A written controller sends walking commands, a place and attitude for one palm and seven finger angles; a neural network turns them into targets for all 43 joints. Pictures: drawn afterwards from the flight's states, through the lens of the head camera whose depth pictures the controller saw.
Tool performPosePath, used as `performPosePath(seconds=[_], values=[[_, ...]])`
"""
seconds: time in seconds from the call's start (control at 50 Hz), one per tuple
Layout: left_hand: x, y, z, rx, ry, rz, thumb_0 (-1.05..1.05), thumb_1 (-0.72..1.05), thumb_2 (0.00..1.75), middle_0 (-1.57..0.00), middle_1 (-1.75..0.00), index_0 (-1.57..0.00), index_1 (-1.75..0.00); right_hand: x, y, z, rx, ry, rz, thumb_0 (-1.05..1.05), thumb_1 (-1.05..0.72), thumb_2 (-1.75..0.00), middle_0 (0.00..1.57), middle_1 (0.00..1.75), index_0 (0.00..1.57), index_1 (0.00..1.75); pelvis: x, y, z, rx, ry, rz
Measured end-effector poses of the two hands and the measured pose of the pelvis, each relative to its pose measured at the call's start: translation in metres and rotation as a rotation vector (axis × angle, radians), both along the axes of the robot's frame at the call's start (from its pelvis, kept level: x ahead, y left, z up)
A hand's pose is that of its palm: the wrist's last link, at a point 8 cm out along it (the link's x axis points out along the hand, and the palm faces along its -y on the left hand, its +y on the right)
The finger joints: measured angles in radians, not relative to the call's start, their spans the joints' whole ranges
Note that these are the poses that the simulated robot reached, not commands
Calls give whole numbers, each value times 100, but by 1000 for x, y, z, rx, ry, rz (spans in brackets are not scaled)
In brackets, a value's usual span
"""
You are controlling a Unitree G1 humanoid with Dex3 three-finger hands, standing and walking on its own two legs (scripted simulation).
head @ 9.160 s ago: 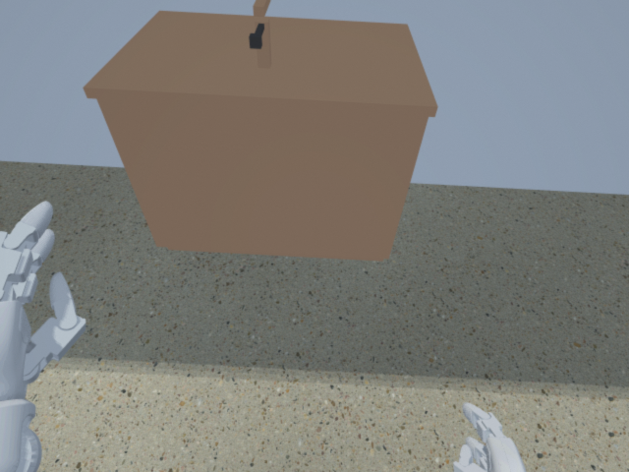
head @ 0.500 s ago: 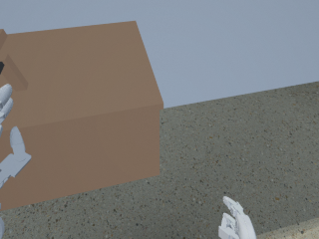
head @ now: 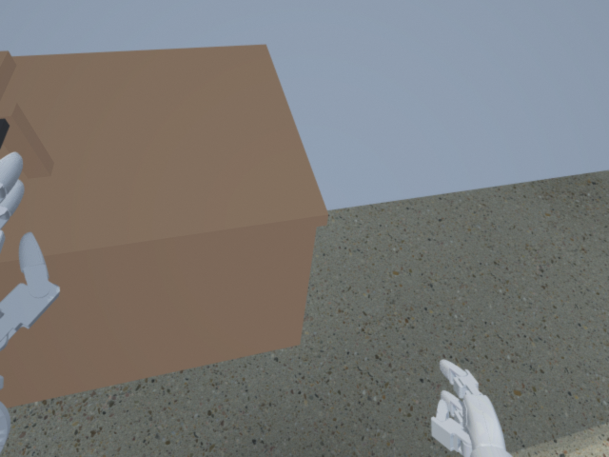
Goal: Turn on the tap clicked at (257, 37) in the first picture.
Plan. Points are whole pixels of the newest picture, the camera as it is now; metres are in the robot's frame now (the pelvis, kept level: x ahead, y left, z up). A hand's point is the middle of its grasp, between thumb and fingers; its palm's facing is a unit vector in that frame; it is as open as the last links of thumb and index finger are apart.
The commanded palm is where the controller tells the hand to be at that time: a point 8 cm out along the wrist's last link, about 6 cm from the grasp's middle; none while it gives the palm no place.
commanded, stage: come to a stop and stand still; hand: left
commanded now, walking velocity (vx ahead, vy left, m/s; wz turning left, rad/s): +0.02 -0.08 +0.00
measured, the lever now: out of the picture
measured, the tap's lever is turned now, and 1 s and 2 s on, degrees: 0 0 0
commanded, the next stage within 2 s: look again from close up in 0.70 s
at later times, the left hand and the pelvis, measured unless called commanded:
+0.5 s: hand (75, 350) +0.18 +0.21 +0.16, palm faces +0.39 -0.84 -0.38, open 7.4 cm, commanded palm +0.12 +0.25 +0.18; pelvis -0.04 -0.03 +0.00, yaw -1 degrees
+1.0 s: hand (20, 327) +0.19 +0.25 +0.18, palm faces +0.41 -0.84 -0.35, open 7.4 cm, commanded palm +0.11 +0.27 +0.18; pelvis -0.06 +0.00 +0.00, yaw -2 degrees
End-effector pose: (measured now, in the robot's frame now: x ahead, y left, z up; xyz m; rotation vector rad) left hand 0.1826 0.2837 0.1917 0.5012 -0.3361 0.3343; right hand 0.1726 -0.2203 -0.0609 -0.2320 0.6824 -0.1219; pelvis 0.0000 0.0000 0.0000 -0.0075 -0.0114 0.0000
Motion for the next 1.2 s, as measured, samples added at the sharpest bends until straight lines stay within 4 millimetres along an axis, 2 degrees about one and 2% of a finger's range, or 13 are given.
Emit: performPosePath(seconds=[0.12, 0.2, 0.28, 0.42, 0.54, 0.7, 0.8, 0.86, 0.92, 0.98, 1.06, 1.12, 1.2], values=[[-17, -16, -1, -1, 43, 6, 2, 90, 90, -21, -30, -21, -31, -18, 11, -12, 82, 1, 34, 1, -90, -90, 20, 30, 20, 30, -11, -11, -1, 4, 4, -10], [-28, -28, -10, -18, 94, 32, 1, 89, 90, -21, -30, -21, -31, -36, 0, -28, 105, 50, 30, 1, -90, -90, 20, 30, 21, 30, -21, -22, -4, -5, -5, -6], [-35, -36, -19, -74, 129, 49, 1, 89, 90, -21, -30, -22, -31, -56, -19, -35, 79, 109, -1, 2, -90, -89, 20, 30, 21, 30, -26, -27, -2, 7, 5, -16], [-40, -36, -19, -83, 74, 28, 2, 89, 90, -21, -30, -22, -31, -78, -47, -31, -14, 142, -57, 2, -90, -90, 20, 30, 20, 30, -34, -28, -3, -7, -3, 3], [-48, -33, -15, -51, 73, 29, 2, 89, 90, -21, -30, -21, -31, -79, -52, -17, -26, 86, -62, 2, -91, -90, 20, 30, 20, 30, -43, -31, 0, 6, -2, -12], [-60, -40, -21, -79, 94, 31, 2, 89, 90, -21, -30, -21, -31, -75, -43, -18, 8, 44, -29, 2, -90, -90, 20, 30, 20, 30, -51, -32, -1, -6, 3, -9], [-63, -34, -23, -95, 104, 43, 2, 89, 90, -21, -30, -22, -31, -78, -35, -20, 13, 67, -18, 2, -90, -90, 20, 30, 20, 30, -51, -28, 1, -8, -1, -5], [-49, -5, 0, 40, 14, 56, 2, 89, 89, -21, -30, -22, -31, -83, -28, -21, 1, 93, 23, 2, -90, -90, 20, 30, 20, 30, -58, -29, 0, -15, 3, 6], [-38, 21, 10, -8, -71, 101, 2, 89, 90, -21, -30, -22, -31, -85, -21, -19, 18, 90, 37, 2, -90, -90, 20, 30, 20, 30, -62, -21, 0, -18, 2, -12], [-35, 15, 1, -51, -44, 46, 2, 90, 90, -20, -30, -21, -30, -86, -14, -13, 32, 55, 17, 2, -90, -90, 20, 30, 20, 30, -58, -7, 2, -15, 2, -33], [-35, 3, -23, -68, 68, -69, 1, 90, 90, -20, -30, -21, -30, -84, -1, -7, 18, 39, -2, 2, -90, -90, 20, 30, 20, 30, -49, 10, 4, -9, 7, -38], [-32, 14, -32, -55, 106, -77, 1, 89, 90, -21, -30, -21, -31, -78, 10, -5, 2, 45, 10, 2, -90, -90, 20, 30, 20, 30, -42, 18, 3, -2, 8, -28], [-25, 39, -28, -51, 64, -19, 2, 89, 90, -21, -30, -22, -31, -61, 27, -5, -8, 50, 59, 2, -90, -90, 20, 30, 20, 30, -33, 26, 1, -5, 9, -17]])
